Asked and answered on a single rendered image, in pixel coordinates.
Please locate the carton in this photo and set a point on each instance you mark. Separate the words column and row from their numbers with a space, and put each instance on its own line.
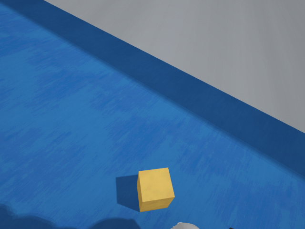
column 155, row 190

